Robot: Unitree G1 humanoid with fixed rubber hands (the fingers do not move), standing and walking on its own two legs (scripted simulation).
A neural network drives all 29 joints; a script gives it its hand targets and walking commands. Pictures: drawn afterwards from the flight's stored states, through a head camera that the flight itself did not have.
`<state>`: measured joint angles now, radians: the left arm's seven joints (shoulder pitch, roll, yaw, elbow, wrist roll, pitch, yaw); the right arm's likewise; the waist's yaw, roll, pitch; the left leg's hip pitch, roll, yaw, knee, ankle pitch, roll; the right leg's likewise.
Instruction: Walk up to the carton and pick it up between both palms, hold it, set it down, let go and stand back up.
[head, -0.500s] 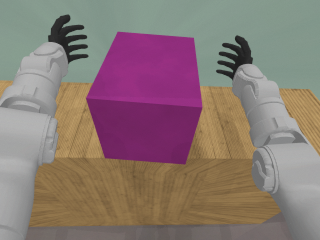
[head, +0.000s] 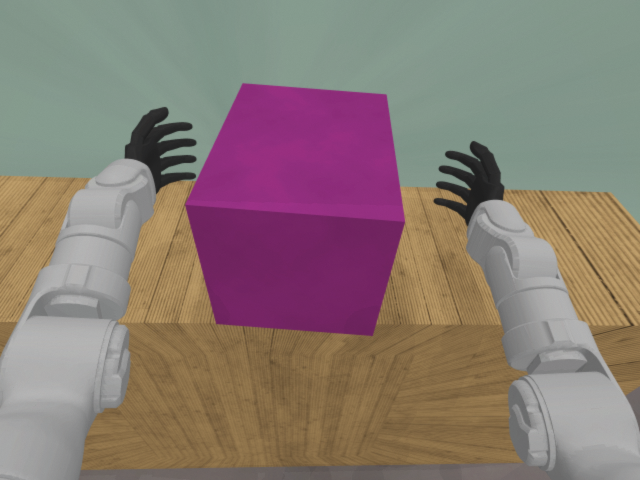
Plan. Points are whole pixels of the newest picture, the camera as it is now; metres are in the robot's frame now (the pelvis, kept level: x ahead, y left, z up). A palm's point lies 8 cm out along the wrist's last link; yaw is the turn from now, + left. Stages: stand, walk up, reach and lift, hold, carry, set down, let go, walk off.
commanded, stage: set down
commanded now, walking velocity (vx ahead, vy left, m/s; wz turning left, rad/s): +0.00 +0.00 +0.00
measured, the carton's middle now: (304, 204) +0.49 +0.03 +0.09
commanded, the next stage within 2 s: none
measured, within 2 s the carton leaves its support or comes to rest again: neither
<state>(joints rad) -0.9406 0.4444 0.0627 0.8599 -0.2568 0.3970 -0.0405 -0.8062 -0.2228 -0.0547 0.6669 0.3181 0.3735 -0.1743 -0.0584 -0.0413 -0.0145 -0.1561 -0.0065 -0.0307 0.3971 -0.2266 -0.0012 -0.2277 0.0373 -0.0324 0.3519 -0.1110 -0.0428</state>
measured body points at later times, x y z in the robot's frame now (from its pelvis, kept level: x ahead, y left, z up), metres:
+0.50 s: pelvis +0.01 +0.03 +0.00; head -0.01 +0.05 +0.45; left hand +0.39 +0.25 +0.14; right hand +0.36 -0.20 +0.14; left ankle -0.01 +0.12 -0.74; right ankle +0.05 -0.09 -0.74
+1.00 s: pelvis +0.01 +0.03 +0.00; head -0.01 +0.04 +0.45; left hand +0.33 +0.25 +0.11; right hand +0.29 -0.19 +0.11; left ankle -0.01 +0.12 -0.74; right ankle +0.05 -0.09 -0.74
